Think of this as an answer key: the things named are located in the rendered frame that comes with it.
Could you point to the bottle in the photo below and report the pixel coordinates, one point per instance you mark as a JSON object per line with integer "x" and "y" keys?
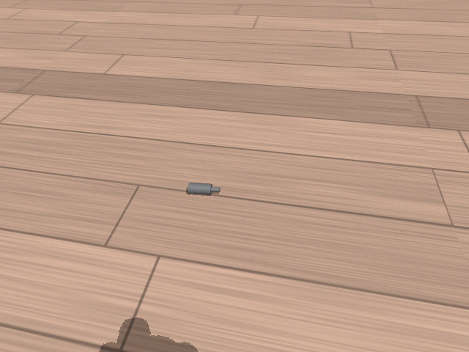
{"x": 202, "y": 188}

